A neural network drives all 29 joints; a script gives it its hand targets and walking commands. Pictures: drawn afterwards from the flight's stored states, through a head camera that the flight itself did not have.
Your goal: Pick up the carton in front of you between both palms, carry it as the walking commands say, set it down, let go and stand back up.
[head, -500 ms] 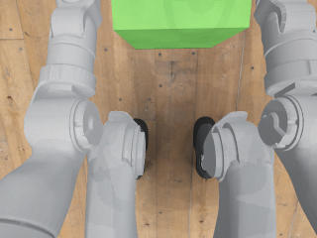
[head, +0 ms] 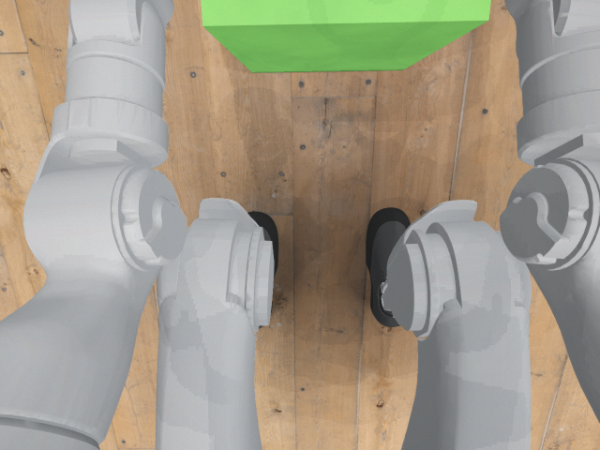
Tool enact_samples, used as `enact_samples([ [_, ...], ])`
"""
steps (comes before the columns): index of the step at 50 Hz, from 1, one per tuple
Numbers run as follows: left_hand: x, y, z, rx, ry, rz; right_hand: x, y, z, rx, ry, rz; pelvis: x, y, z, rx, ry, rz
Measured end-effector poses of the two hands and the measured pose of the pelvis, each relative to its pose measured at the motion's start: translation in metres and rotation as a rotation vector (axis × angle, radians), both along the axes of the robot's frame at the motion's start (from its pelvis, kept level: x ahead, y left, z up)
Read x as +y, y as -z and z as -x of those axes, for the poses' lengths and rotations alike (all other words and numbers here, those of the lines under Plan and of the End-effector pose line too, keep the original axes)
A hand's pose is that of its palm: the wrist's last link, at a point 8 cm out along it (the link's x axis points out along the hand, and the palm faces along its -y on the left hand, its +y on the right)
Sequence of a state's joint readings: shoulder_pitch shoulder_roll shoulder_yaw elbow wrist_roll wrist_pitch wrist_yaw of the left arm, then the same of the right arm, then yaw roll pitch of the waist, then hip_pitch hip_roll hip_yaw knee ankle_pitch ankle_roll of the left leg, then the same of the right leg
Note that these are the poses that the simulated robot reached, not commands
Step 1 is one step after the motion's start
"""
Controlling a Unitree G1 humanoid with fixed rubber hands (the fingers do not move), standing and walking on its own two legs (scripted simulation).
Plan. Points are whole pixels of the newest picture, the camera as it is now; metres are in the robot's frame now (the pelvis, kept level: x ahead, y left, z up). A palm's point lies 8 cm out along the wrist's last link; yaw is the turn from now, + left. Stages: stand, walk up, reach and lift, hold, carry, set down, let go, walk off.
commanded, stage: set down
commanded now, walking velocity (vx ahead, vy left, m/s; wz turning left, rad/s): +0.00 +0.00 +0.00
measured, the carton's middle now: out of the picture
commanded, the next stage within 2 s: let go in 1.30 s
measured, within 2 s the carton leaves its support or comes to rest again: neither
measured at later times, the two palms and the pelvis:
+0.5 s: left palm out of the picture +0.58 +0.19 -0.09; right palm out of the picture +0.57 -0.18 -0.09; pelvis +0.01 +0.00 +0.03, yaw +0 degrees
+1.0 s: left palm out of the picture +0.58 +0.20 +0.06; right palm out of the picture +0.57 -0.20 +0.06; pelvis +0.02 +0.00 +0.16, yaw +0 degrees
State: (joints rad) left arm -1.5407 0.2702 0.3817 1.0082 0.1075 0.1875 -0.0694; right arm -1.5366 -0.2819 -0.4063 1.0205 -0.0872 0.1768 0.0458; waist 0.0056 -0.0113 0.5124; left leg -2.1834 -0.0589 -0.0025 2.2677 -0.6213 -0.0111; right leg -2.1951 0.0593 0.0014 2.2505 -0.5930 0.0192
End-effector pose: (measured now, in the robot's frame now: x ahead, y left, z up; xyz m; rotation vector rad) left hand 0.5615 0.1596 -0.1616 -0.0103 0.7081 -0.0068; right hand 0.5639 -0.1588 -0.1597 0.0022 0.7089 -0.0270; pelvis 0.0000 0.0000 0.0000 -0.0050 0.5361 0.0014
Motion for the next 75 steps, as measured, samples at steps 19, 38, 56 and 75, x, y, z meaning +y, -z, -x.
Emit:
enact_samples([
  [19,0.034,-0.022,-0.016,-0.059,-0.102,-0.106,-0.027,-0.018,-0.010,-0.047,0.097,0.074,0.001,-0.002,-0.010,0.061,-0.007,0.001],
  [38,0.035,-0.157,-0.012,-0.069,-0.124,-0.106,-0.029,-0.155,-0.007,-0.072,0.110,0.085,0.001,-0.100,-0.009,0.243,-0.004,0.003],
  [56,0.044,-0.264,-0.014,-0.078,-0.102,-0.103,-0.038,-0.262,-0.008,-0.080,0.100,0.085,0.001,-0.201,-0.030,0.307,-0.003,0.000],
  [75,0.048,-0.349,0.019,-0.023,-0.052,-0.172,-0.042,-0.347,0.025,-0.021,0.029,0.149,0.001,-0.299,-0.051,0.257,-0.004,-0.004],
])
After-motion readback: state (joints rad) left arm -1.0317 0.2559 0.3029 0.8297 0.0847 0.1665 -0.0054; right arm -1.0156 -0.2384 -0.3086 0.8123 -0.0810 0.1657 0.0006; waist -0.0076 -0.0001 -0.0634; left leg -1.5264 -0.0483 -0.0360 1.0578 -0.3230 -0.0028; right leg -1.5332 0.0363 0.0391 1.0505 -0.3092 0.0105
